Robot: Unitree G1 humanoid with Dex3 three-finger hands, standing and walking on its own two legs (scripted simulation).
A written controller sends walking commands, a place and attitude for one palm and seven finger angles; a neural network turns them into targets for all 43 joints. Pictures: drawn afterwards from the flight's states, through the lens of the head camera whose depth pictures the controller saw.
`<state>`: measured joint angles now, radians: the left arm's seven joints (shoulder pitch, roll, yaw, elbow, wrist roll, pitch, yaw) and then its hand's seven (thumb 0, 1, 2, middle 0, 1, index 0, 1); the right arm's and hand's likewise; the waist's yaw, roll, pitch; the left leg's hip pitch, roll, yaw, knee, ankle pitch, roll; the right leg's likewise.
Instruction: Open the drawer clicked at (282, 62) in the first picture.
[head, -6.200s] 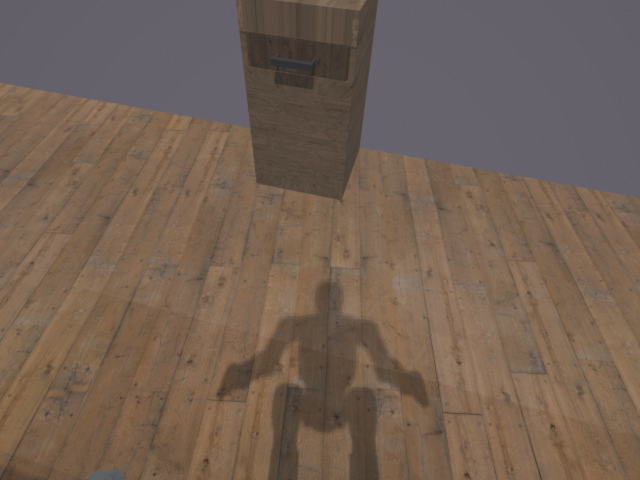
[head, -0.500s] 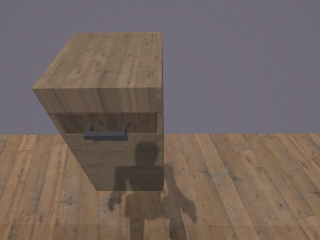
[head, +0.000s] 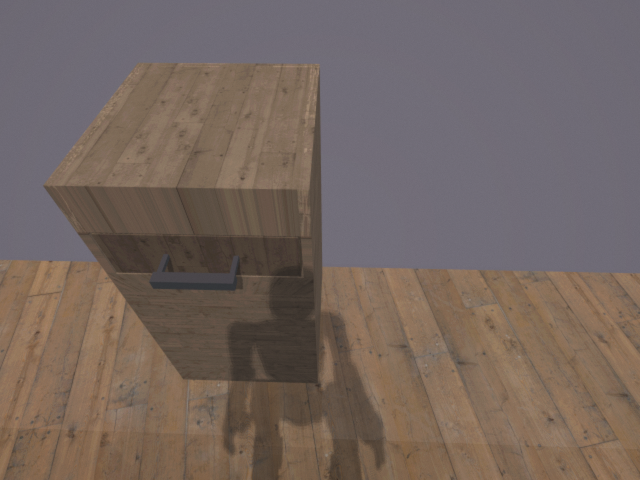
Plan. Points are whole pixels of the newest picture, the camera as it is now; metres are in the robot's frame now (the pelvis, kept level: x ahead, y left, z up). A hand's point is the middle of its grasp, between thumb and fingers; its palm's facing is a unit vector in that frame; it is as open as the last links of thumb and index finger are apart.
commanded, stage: come to a stop and stand still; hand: left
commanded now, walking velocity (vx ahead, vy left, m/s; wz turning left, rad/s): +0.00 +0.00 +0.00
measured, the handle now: (197, 271) +0.49 +0.27 -0.12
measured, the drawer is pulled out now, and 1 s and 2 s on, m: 0.00 0.00 0.00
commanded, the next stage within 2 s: look again from close up in 0.48 s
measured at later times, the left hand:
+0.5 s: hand out of the picture +0.03 +0.18 -0.17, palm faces +0.04 -0.98 -0.21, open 7.4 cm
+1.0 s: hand out of the picture +0.02 +0.17 -0.17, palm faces +0.05 -0.98 -0.20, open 7.4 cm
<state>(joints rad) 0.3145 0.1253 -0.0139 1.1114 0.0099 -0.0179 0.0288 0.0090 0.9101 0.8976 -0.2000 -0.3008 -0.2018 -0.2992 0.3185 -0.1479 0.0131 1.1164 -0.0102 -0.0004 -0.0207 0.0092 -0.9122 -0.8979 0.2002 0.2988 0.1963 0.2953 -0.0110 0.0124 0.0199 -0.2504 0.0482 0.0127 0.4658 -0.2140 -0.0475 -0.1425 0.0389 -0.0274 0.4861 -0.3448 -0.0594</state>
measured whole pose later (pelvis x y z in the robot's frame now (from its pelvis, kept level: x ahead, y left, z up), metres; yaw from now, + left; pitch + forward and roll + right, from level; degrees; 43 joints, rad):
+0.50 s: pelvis +0.04 +0.00 +0.00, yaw +0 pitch +0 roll +1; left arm 0.31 0.15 0.00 1.12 0.01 -0.02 0.04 0.01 0.91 0.90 -0.20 -0.30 -0.20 -0.30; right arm 0.23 -0.17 0.01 1.12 -0.01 -0.01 -0.04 0.01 -0.93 -0.90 0.20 0.30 0.20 0.30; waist 0.01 -0.01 0.01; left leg -0.19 0.04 0.02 0.46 -0.27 -0.04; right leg -0.06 0.03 -0.02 0.44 -0.38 -0.05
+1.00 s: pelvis +0.05 +0.00 +0.00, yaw +1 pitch +0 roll +2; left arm 0.33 0.13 0.00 1.12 0.01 -0.02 0.04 0.01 0.91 0.90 -0.20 -0.30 -0.20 -0.30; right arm 0.28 -0.15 0.02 1.15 -0.01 0.00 -0.04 0.01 -0.92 -0.90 0.20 0.30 0.20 0.30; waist 0.00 -0.01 0.01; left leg -0.17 0.02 0.01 0.44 -0.27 -0.04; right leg -0.04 0.02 -0.03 0.42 -0.39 -0.05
